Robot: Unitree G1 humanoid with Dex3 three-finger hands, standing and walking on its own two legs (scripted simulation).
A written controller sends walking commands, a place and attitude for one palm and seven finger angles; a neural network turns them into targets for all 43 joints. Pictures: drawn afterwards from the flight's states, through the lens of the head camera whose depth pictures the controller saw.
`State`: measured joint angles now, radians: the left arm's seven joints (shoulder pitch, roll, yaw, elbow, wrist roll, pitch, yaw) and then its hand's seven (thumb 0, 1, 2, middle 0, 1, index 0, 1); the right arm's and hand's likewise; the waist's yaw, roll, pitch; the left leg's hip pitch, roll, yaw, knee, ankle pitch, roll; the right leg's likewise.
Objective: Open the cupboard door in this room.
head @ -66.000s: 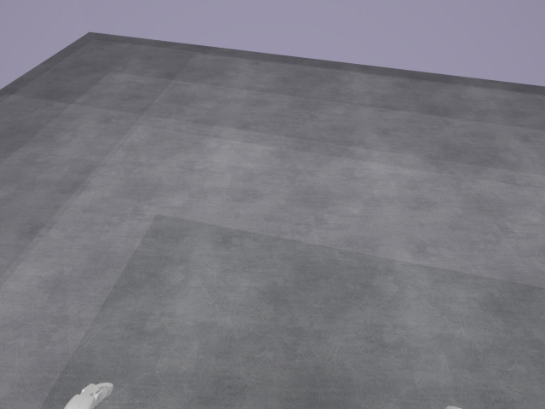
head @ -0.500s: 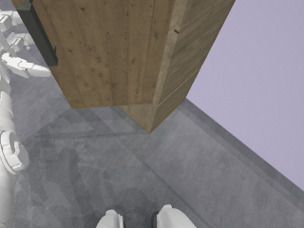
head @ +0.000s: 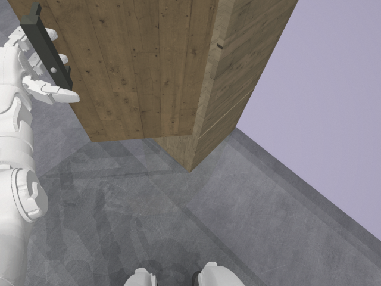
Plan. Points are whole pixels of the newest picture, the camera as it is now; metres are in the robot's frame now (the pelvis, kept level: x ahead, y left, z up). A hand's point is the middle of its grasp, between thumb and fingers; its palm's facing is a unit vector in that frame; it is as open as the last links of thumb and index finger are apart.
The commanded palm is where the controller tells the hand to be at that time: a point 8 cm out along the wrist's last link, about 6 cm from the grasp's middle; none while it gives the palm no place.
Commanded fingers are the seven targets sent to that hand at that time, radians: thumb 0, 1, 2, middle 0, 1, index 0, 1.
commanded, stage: slide the fingers in behind the handle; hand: left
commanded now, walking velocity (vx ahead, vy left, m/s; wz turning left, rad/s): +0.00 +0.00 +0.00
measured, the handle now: (52, 50) +0.57 +0.23 +0.11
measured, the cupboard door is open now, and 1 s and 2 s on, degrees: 51 52 58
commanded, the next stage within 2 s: close the thumb around the handle in 0.74 s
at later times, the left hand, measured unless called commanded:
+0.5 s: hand (63, 70) +0.51 +0.20 +0.11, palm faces +0.04 -1.00 -0.01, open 14.1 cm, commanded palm +0.49 +0.24 +0.11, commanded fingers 0.00 -0.50 0.30 -0.30 -1.20 -0.30 -1.20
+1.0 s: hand (62, 70) +0.51 +0.20 +0.11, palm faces +0.03 -1.00 -0.01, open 13.4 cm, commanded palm +0.49 +0.24 +0.11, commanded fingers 0.00 0.00 0.52 -0.34 -1.25 -0.34 -1.25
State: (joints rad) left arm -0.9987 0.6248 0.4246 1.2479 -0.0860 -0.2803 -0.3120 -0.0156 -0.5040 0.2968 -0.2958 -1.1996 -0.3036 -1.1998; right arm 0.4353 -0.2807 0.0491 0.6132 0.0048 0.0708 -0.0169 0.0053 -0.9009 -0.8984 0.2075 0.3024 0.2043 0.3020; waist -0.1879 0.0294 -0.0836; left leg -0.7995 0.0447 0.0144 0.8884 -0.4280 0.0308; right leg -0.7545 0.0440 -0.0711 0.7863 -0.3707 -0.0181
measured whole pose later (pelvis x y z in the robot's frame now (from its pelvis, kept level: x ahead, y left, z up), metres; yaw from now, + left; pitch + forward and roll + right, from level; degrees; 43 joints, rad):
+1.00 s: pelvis -0.01 +0.00 +0.00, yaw +0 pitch +18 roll -3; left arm -1.00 0.55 0.38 1.24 -0.08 -0.32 -0.23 -0.02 -0.40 0.34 -0.30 -1.21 -0.30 -1.21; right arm 0.45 -0.28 0.04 0.64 0.00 0.05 0.00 0.01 -0.90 -0.90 0.21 0.30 0.20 0.30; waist -0.18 0.03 -0.09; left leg -0.80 0.03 0.02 0.90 -0.42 0.04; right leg -0.76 0.03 -0.07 0.80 -0.37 -0.01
